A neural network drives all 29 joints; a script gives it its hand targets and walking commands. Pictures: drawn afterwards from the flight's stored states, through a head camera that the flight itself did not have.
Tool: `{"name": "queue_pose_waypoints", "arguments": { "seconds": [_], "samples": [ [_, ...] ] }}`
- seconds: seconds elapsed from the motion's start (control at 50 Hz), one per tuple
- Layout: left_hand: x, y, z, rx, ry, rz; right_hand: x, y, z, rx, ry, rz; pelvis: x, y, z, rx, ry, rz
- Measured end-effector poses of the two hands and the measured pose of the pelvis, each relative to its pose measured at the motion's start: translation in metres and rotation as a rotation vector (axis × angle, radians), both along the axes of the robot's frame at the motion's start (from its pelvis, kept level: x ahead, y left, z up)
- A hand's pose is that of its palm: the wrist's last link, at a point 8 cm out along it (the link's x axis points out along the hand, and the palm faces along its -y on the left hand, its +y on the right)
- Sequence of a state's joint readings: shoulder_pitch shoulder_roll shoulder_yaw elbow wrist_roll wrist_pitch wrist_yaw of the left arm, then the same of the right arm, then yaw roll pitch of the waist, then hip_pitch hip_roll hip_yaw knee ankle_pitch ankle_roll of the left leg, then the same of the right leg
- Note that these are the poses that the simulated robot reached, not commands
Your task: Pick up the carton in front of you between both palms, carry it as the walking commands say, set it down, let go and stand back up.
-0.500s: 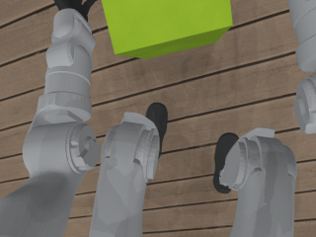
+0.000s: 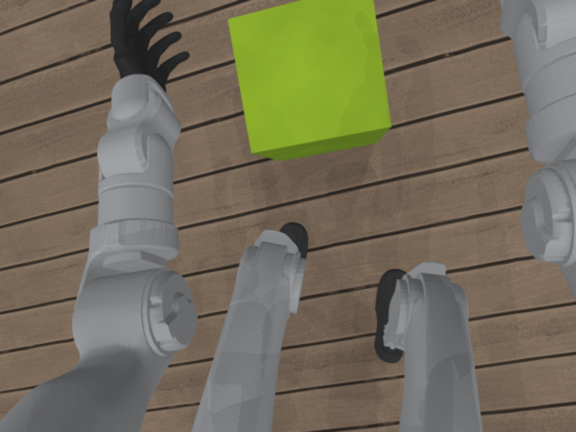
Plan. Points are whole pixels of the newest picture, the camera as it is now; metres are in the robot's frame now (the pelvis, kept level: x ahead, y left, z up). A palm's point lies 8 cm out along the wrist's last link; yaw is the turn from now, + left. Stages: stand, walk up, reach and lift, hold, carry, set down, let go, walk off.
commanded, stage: set down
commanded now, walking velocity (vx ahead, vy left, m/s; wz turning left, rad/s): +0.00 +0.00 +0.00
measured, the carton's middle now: (314, 92) +0.54 +0.11 -0.38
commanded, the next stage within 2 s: let go in 0.34 s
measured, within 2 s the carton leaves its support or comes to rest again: neither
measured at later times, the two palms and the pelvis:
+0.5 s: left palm (37, 44) +0.46 +0.26 +0.04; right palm out of the picture +0.60 -0.10 +0.04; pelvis +0.03 +0.00 +0.13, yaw -2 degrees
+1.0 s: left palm out of the picture +0.32 +0.27 +0.16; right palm out of the picture +0.41 -0.16 +0.14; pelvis +0.09 +0.03 +0.23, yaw -2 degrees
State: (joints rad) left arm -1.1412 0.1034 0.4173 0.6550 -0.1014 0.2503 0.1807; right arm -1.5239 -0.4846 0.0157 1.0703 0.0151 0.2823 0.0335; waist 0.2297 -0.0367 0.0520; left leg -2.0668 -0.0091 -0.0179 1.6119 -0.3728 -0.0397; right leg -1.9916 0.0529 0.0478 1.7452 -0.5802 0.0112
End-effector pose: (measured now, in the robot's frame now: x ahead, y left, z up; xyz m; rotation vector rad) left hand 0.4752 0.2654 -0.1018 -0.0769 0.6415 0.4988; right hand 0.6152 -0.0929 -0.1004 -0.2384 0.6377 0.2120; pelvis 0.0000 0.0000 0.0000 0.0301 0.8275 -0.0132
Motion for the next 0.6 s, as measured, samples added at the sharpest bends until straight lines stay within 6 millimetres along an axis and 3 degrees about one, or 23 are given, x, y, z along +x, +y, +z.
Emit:
{"name": "queue_pose_waypoints", "arguments": {
  "seconds": [0.28,0.42,0.52,0.6],
  "samples": [
    [-0.007,0.005,0.091,-0.001,-0.01,0.004,0.001,0.0,0.091,0.001,0.015,0.014,0.016,-0.003,0.079,-0.003,0.012,-0.003],
    [-0.009,0.002,0.125,0.004,-0.002,-0.019,-0.004,-0.005,0.126,0.002,0.027,0.004,0.022,-0.001,0.114,-0.01,-0.007,-0.007],
    [-0.02,-0.006,0.143,0.019,0.017,-0.094,-0.024,-0.014,0.141,-0.008,0.022,-0.043,0.029,0.003,0.136,-0.022,-0.024,-0.009],
    [-0.04,-0.011,0.16,0.03,0.058,-0.199,-0.059,-0.025,0.152,-0.028,0.021,-0.121,0.037,0.008,0.155,-0.03,-0.061,-0.015]
  ]
}}
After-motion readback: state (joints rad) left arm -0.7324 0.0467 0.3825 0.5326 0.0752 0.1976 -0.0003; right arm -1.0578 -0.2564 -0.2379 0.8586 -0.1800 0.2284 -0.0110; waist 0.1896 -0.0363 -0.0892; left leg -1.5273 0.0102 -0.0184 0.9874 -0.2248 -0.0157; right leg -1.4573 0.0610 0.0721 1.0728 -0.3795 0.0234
